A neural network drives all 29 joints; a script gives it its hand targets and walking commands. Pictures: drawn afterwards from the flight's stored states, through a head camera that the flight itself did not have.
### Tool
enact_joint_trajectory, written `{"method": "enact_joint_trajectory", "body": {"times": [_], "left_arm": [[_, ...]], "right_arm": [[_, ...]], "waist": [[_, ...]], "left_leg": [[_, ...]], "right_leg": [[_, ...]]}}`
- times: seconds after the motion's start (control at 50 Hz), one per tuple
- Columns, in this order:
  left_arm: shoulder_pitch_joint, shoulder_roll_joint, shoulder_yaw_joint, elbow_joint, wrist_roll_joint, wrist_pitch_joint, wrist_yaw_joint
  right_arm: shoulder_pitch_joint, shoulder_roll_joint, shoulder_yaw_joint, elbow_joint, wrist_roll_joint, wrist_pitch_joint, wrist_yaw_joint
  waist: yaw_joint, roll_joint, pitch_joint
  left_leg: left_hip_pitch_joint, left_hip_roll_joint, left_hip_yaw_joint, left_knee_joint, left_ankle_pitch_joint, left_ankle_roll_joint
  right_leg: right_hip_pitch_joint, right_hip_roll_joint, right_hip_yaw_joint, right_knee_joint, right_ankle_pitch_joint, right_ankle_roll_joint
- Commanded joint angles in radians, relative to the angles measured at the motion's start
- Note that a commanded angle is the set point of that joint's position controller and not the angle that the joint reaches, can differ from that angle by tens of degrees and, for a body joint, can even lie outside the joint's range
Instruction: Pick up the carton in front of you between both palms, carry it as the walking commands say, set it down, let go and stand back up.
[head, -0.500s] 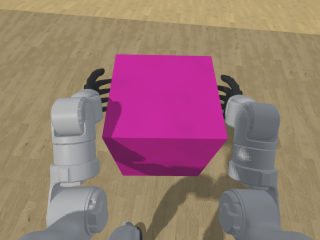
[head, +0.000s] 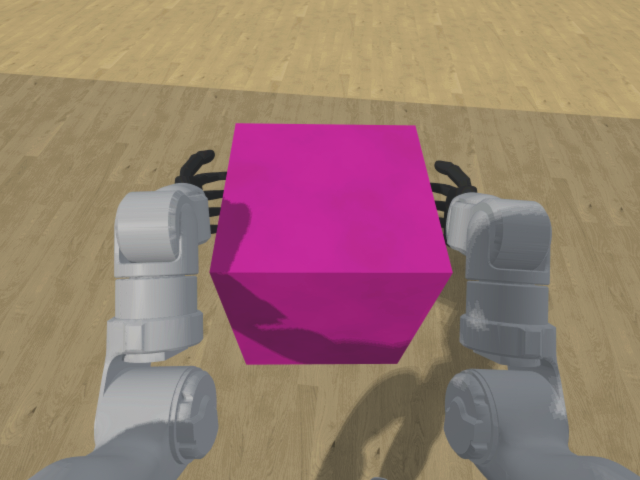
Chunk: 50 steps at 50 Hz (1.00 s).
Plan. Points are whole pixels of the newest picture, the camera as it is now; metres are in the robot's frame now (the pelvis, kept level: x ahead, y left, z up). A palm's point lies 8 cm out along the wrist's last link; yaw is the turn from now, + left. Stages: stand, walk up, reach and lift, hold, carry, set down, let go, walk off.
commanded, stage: carry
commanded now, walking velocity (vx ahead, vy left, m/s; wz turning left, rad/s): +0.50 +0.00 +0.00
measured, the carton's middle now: (324, 254) +0.38 +0.00 +0.09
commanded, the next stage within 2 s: none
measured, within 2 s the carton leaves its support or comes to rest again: neither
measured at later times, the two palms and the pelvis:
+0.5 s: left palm (221, 70) +0.68 +0.17 +0.19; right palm (407, 86) +0.65 -0.13 +0.18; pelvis +0.29 +0.04 +0.04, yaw -1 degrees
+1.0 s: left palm (231, 0) +0.89 +0.18 +0.23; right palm (387, 1) +0.90 -0.12 +0.22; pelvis +0.51 +0.01 +0.07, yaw +0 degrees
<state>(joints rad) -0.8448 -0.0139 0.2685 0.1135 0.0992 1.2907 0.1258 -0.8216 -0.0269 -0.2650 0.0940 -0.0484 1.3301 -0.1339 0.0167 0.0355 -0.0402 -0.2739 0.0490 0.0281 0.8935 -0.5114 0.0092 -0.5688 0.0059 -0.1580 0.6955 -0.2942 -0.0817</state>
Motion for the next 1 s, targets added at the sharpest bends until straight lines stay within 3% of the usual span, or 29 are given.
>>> {"method": "enact_joint_trajectory", "body": {"times": [0.0,0.02,0.04,0.08,0.16,0.2,0.28,0.3,0.32,0.34,0.36,0.38,0.4,0.44,0.46,0.5,0.56,0.6,0.68,0.72,0.74,0.76,0.78,0.8,0.82,0.84,0.88,0.94,0.98], "left_arm": [[-0.665,-1.062,-0.609,-0.017,-0.461,0.012,-0.242],[-0.723,-1.097,-0.628,-0.073,-0.494,0.006,-0.246],[-0.776,-1.122,-0.650,-0.128,-0.526,0.002,-0.248],[-0.831,-1.141,-0.667,-0.202,-0.561,-0.001,-0.246],[-0.799,-1.099,-0.672,-0.255,-0.570,0.011,-0.239],[-0.757,-1.067,-0.670,-0.232,-0.556,0.020,-0.237],[-0.684,-1.029,-0.658,-0.129,-0.509,0.032,-0.245],[-0.671,-1.026,-0.652,-0.100,-0.499,0.033,-0.247],[-0.664,-1.026,-0.645,-0.072,-0.494,0.033,-0.248],[-0.655,-1.033,-0.637,-0.045,-0.484,0.033,-0.250],[-0.657,-1.034,-0.624,-0.026,-0.471,0.030,-0.252],[-0.674,-1.048,-0.611,-0.016,-0.466,0.030,-0.254],[-0.707,-1.059,-0.607,-0.022,-0.461,0.024,-0.250],[-0.717,-1.078,-0.595,-0.050,-0.451,0.016,-0.236],[-0.703,-1.081,-0.586,-0.059,-0.438,0.013,-0.227],[-0.676,-1.071,-0.581,-0.089,-0.423,0.009,-0.207],[-0.641,-1.038,-0.586,-0.122,-0.397,0.007,-0.182],[-0.640,-1.013,-0.600,-0.145,-0.386,0.010,-0.172],[-0.614,-0.975,-0.617,-0.123,-0.387,0.030,-0.176],[-0.609,-0.978,-0.621,-0.087,-0.404,0.039,-0.192],[-0.613,-0.980,-0.617,-0.071,-0.416,0.041,-0.205],[-0.623,-0.971,-0.609,-0.054,-0.421,0.040,-0.215],[-0.620,-0.978,-0.594,-0.026,-0.425,0.036,-0.218],[-0.629,-1.006,-0.598,-0.041,-0.442,0.032,-0.225],[-0.672,-1.046,-0.606,-0.075,-0.466,0.028,-0.233],[-0.724,-1.077,-0.618,-0.122,-0.488,0.025,-0.237],[-0.778,-1.102,-0.635,-0.185,-0.511,0.023,-0.238],[-0.781,-1.073,-0.644,-0.252,-0.516,0.029,-0.230],[-0.758,-1.044,-0.652,-0.248,-0.509,0.035,-0.226]], "right_arm": [[-0.789,1.074,0.595,-0.059,0.400,-0.019,0.246],[-0.793,1.080,0.586,-0.070,0.394,-0.024,0.238],[-0.787,1.088,0.583,-0.085,0.388,-0.027,0.229],[-0.769,1.081,0.576,-0.119,0.374,-0.030,0.207],[-0.728,1.029,0.581,-0.173,0.339,-0.028,0.174],[-0.706,1.002,0.589,-0.165,0.327,-0.021,0.169],[-0.674,0.990,0.608,-0.096,0.328,-0.008,0.186],[-0.672,0.995,0.607,-0.073,0.332,-0.007,0.194],[-0.661,1.004,0.603,-0.043,0.336,-0.007,0.202],[-0.647,1.008,0.592,-0.010,0.343,-0.010,0.211],[-0.642,1.011,0.586,0.010,0.353,-0.014,0.220],[-0.672,1.018,0.583,0.017,0.360,-0.027,0.226],[-0.700,1.054,0.590,-0.019,0.386,-0.031,0.235],[-0.813,1.123,0.628,-0.122,0.453,-0.043,0.247],[-0.861,1.149,0.648,-0.170,0.482,-0.048,0.248],[-0.891,1.166,0.660,-0.228,0.514,-0.051,0.247],[-0.858,1.134,0.659,-0.258,0.518,-0.044,0.245],[-0.839,1.104,0.661,-0.267,0.513,-0.037,0.244],[-0.756,1.043,0.645,-0.200,0.470,-0.015,0.244],[-0.734,1.018,0.634,-0.152,0.444,-0.007,0.241],[-0.728,1.008,0.630,-0.128,0.433,-0.006,0.239],[-0.755,1.010,0.625,-0.117,0.426,-0.001,0.239],[-0.745,1.021,0.607,-0.092,0.411,0.005,0.237],[-0.751,1.034,0.607,-0.089,0.400,0.004,0.234],[-0.774,1.050,0.604,-0.103,0.397,0.001,0.231],[-0.789,1.067,0.602,-0.116,0.396,-0.001,0.226],[-0.804,1.084,0.598,-0.151,0.395,-0.007,0.210],[-0.764,1.065,0.600,-0.185,0.378,-0.012,0.189],[-0.729,1.040,0.604,-0.183,0.363,-0.009,0.183]], "waist": [[0.061,-0.218,-0.512],[0.061,-0.104,-0.499],[0.054,-0.072,-0.482],[0.039,-0.114,-0.495],[0.048,-0.130,-0.478],[0.050,-0.143,-0.450],[0.041,-0.190,-0.391],[0.018,-0.199,-0.393],[-0.031,-0.171,-0.427],[-0.075,-0.108,-0.510],[-0.104,0.047,-0.588],[-0.109,0.310,-0.601],[-0.106,0.224,-0.561],[-0.099,0.019,-0.492],[-0.086,0.005,-0.487],[-0.071,0.041,-0.505],[-0.077,0.062,-0.487],[-0.080,0.083,-0.464],[-0.059,0.148,-0.441],[-0.010,0.107,-0.483],[0.023,0.077,-0.517],[0.035,-0.140,-0.629],[0.043,-0.278,-0.687],[0.027,-0.236,-0.655],[0.027,-0.189,-0.616],[0.019,-0.149,-0.579],[0.015,-0.145,-0.570],[0.017,-0.177,-0.617],[0.002,-0.157,-0.622]], "left_leg": [[-0.558,-0.064,-0.066,0.549,0.012,0.037],[-0.571,-0.036,-0.061,0.551,0.042,0.043],[-0.571,-0.012,-0.063,0.499,0.078,0.049],[-0.544,0.001,-0.054,0.424,0.120,0.049],[-0.601,0.017,-0.012,0.262,0.118,0.025],[-0.545,0.027,0.007,0.099,0.169,0.018],[-0.327,-0.047,0.133,-0.189,0.237,0.034],[-0.233,-0.084,0.174,-0.242,0.237,0.044],[-0.054,-0.128,0.227,-0.330,0.283,0.057],[0.210,-0.106,0.194,-0.344,0.300,0.076],[0.447,0.132,-0.208,-0.420,0.082,0.145],[0.615,0.312,-0.673,-0.546,0.218,0.283],[0.615,0.320,-0.673,-0.521,0.318,0.303],[0.512,0.264,-0.454,-0.440,0.567,0.260],[0.468,0.246,-0.388,-0.449,0.566,0.231],[0.436,0.227,-0.321,-0.474,0.490,0.206],[0.434,0.226,-0.232,-0.484,0.633,0.222],[0.409,0.201,-0.144,-0.473,0.743,0.211],[0.334,0.135,0.021,-0.380,1.017,0.131],[0.263,0.100,0.095,-0.209,1.096,0.070],[0.124,0.084,0.078,-0.135,0.919,0.020],[-0.096,0.015,0.061,0.060,0.395,-0.032],[-0.241,-0.094,0.002,0.199,-0.086,-0.034],[-0.285,-0.072,-0.063,0.248,-0.119,-0.018],[-0.327,-0.055,-0.067,0.226,-0.116,-0.008],[-0.329,-0.030,-0.066,0.154,-0.096,-0.006],[-0.245,-0.029,-0.031,-0.058,-0.064,-0.015],[-0.090,-0.063,0.011,-0.251,0.015,-0.018],[0.047,-0.057,0.040,-0.438,0.223,-0.012]], "right_leg": [[0.855,-0.345,0.700,-0.268,0.264,-0.223],[0.809,-0.328,0.602,-0.233,0.366,-0.202],[0.763,-0.306,0.536,-0.237,0.354,-0.168],[0.734,-0.275,0.462,-0.265,0.263,-0.135],[0.739,-0.281,0.387,-0.300,0.233,-0.166],[0.693,-0.263,0.316,-0.314,0.261,-0.153],[0.613,-0.215,0.179,-0.287,0.437,-0.093],[0.591,-0.208,0.145,-0.231,0.548,-0.071],[0.538,-0.183,0.075,-0.098,0.671,-0.035],[0.426,-0.149,0.026,0.071,0.631,0.012],[0.190,-0.095,0.046,0.309,0.286,0.065],[-0.118,0.072,0.092,0.535,-0.215,0.093],[-0.230,0.031,0.186,0.693,-0.241,0.061],[-0.282,-0.028,0.195,0.718,-0.161,0.038],[-0.264,-0.046,0.196,0.667,-0.128,0.036],[-0.231,-0.049,0.174,0.608,-0.102,0.038],[-0.246,-0.046,0.126,0.472,-0.108,0.053],[-0.206,-0.043,0.098,0.311,-0.078,0.059],[0.015,0.034,-0.006,0.007,0.084,0.046],[0.279,0.065,-0.062,-0.200,0.294,0.026],[0.492,-0.009,0.023,-0.240,0.444,-0.002],[0.790,-0.290,0.341,-0.110,1.046,-0.098],[0.899,-0.366,0.530,-0.136,1.151,-0.223],[0.856,-0.350,0.509,-0.170,1.016,-0.223],[0.825,-0.322,0.463,-0.177,0.911,-0.193],[0.777,-0.303,0.407,-0.181,0.884,-0.159],[0.712,-0.255,0.307,-0.199,0.819,-0.111],[0.673,-0.236,0.243,-0.196,0.707,-0.103],[0.607,-0.207,0.186,-0.158,0.550,-0.084]]}}
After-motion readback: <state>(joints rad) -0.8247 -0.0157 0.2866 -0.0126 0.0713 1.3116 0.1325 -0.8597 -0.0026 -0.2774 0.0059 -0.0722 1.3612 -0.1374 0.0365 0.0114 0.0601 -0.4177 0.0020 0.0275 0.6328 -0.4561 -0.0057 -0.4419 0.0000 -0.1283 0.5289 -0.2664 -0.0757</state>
